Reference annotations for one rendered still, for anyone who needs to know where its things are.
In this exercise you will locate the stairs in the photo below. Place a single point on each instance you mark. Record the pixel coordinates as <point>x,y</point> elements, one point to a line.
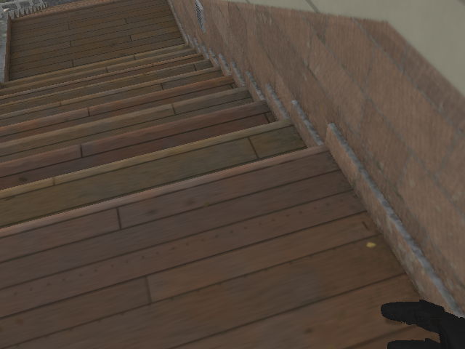
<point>93,133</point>
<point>65,6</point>

